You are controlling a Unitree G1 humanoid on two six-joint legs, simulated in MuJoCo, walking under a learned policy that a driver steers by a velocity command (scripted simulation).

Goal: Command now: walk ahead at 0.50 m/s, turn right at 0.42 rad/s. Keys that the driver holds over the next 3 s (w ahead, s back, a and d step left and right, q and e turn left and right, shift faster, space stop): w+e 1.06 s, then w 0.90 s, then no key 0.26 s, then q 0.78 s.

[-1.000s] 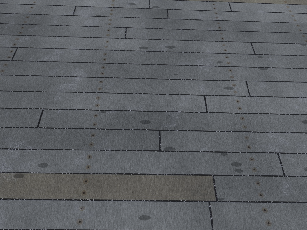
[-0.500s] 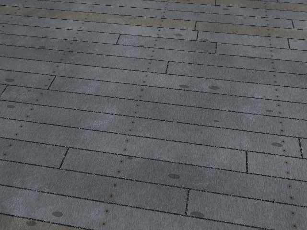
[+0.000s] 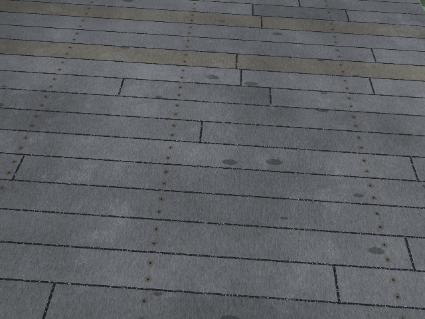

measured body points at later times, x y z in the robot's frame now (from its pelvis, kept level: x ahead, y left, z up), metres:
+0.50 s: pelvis +0.25 -0.08 -0.01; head +0.29 -0.10 +0.44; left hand +0.46 +0.15 -0.11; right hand +0.30 -0.39 -0.12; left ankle +0.21 +0.11 -0.64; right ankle +0.29 -0.16 -0.74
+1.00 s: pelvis +0.52 -0.12 +0.00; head +0.54 -0.13 +0.45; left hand +0.76 +0.06 -0.11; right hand +0.48 -0.43 -0.10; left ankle +0.60 -0.05 -0.74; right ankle +0.40 -0.20 -0.65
